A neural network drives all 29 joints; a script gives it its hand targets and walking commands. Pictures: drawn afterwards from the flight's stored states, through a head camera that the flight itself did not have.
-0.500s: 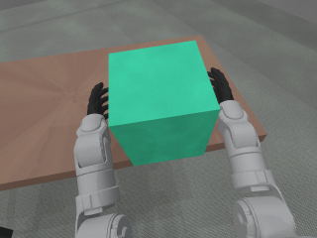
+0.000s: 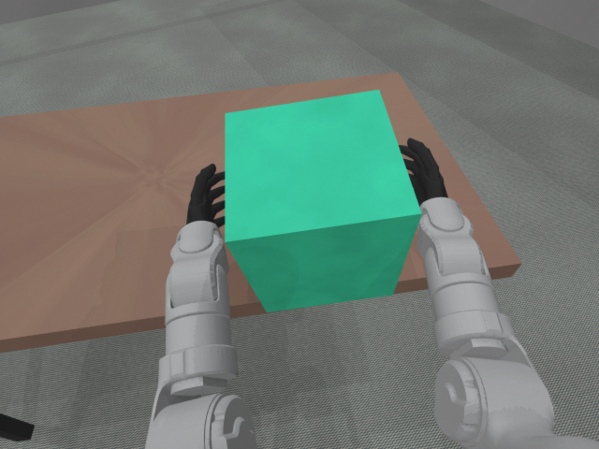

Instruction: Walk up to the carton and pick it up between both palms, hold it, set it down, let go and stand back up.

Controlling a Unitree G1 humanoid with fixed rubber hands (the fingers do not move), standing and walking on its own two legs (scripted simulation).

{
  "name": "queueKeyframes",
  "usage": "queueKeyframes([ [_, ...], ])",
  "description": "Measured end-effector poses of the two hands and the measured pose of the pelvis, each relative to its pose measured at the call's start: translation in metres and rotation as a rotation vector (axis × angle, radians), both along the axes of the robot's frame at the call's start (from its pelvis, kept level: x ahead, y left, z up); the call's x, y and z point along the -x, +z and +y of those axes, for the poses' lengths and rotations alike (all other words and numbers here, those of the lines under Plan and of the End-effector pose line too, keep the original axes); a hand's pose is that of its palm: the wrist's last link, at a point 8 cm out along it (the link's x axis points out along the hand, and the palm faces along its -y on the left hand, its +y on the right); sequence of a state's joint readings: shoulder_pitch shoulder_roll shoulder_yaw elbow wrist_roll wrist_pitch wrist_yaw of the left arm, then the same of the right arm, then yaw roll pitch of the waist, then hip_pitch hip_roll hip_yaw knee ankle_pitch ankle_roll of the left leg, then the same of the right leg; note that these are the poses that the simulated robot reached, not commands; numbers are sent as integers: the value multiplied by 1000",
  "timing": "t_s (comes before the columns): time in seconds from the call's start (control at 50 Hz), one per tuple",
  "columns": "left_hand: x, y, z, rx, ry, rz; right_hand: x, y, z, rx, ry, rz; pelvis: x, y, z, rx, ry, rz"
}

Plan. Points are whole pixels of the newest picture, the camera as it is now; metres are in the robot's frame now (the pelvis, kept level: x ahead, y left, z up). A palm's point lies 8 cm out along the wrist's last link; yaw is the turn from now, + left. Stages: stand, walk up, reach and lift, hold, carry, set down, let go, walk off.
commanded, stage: set down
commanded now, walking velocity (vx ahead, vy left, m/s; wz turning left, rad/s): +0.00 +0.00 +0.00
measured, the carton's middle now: (316, 212) +0.43 -0.03 +0.07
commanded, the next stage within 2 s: none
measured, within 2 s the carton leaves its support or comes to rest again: rests again in 1.04 s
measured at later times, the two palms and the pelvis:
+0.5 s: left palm (214, 226) +0.39 +0.11 +0.11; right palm (436, 205) +0.40 -0.19 +0.11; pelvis -0.01 -0.01 +0.00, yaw -1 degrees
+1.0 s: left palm (218, 226) +0.40 +0.10 +0.10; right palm (434, 207) +0.40 -0.20 +0.10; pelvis +0.01 -0.02 +0.00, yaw -2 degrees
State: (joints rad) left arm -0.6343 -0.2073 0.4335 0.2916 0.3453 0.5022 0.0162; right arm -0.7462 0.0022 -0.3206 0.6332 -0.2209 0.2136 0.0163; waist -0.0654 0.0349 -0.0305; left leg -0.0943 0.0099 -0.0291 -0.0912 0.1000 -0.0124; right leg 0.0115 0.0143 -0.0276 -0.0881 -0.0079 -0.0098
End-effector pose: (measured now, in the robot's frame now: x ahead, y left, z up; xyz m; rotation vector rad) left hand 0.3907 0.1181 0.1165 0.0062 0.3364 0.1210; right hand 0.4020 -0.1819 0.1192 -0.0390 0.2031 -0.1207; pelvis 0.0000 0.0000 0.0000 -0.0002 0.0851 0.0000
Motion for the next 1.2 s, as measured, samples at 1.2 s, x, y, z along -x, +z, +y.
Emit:
queueKeyframes([
  [1.2, -12, -32, -7, 12, -19, -44, -6, -30, -12, 44, -14, 10, -9, 0, -14, -2, -52, 26],
])
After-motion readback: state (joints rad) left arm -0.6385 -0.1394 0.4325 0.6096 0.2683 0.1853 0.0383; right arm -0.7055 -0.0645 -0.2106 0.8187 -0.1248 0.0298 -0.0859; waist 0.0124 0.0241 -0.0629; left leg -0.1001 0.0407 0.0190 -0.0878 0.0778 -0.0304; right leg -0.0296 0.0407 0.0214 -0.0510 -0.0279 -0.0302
